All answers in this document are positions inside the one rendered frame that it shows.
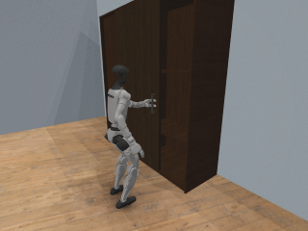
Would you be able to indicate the left robot hand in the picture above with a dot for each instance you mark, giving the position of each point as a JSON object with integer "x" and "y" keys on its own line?
{"x": 147, "y": 103}

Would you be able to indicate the robot right upper arm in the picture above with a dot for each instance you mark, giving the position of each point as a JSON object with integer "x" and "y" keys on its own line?
{"x": 124, "y": 98}

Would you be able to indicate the wardrobe door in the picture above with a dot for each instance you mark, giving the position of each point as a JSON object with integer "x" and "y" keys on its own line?
{"x": 138, "y": 38}
{"x": 110, "y": 49}

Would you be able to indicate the right robot hand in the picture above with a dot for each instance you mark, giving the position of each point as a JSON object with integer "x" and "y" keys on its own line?
{"x": 135, "y": 149}

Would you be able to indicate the left robot thigh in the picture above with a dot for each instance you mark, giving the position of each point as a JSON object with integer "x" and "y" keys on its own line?
{"x": 122, "y": 159}

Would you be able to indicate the right robot forearm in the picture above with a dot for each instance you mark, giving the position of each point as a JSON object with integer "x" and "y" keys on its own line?
{"x": 122, "y": 126}

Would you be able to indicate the robot left shin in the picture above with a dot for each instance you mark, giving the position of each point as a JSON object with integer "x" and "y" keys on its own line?
{"x": 119, "y": 173}

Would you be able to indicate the handle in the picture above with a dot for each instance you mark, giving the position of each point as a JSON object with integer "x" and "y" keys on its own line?
{"x": 152, "y": 103}

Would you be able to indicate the left robot forearm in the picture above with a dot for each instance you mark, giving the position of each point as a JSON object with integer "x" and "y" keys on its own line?
{"x": 134, "y": 104}

